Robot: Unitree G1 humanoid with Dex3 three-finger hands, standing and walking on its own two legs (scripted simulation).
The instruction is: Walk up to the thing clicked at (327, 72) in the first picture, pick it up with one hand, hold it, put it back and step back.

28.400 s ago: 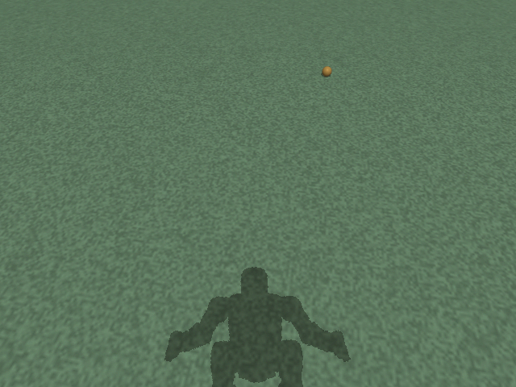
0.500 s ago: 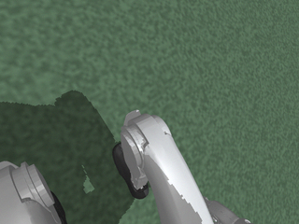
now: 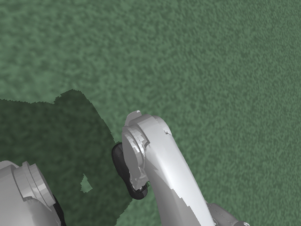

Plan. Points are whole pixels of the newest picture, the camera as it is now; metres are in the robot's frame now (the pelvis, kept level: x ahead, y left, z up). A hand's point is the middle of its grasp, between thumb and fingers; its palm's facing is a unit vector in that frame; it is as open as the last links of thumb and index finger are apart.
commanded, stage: open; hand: left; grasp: from above
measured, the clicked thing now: out of the picture +0.48 +0.27 -0.28
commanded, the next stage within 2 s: withdraw in 0.30 s
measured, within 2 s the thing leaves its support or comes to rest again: neither
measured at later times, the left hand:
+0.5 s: hand out of the picture +0.46 +0.26 -0.26, palm faces -0.46 -0.13 -0.88, open 14.0 cm
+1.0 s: hand out of the picture +0.44 +0.28 -0.07, palm faces -0.45 -0.10 -0.89, open 14.0 cm
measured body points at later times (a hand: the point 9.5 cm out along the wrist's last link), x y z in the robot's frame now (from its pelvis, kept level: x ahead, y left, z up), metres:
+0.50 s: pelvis +0.00 +0.00 +0.00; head +0.29 +0.10 +0.33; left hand +0.48 +0.27 -0.21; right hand +0.01 -0.25 -0.05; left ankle +0.06 +0.13 -0.28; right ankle +0.12 -0.12 -0.28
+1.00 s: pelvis -0.01 -0.01 +0.05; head +0.20 +0.04 +0.45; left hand +0.46 +0.28 -0.02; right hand +0.11 -0.27 -0.07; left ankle +0.06 +0.13 -0.28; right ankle +0.12 -0.12 -0.28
